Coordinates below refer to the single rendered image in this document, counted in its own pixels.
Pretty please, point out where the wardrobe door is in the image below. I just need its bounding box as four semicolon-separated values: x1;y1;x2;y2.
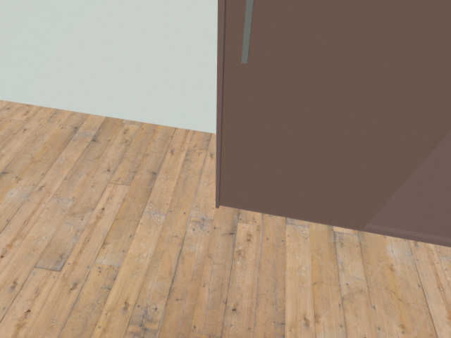
220;0;451;230
368;131;451;239

